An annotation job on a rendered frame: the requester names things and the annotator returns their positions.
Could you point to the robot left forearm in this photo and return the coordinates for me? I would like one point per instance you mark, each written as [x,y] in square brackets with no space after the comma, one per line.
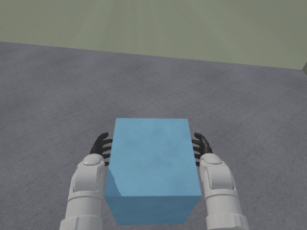
[84,203]

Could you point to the robot right forearm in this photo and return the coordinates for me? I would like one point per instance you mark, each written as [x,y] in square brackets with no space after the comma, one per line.
[220,193]

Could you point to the carton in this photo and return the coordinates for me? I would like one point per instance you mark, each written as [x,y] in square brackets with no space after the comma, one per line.
[152,176]

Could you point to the robot right hand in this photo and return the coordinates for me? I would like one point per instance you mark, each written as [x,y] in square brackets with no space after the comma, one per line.
[204,146]

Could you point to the robot left hand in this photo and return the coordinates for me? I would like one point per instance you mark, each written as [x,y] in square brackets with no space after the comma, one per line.
[98,146]

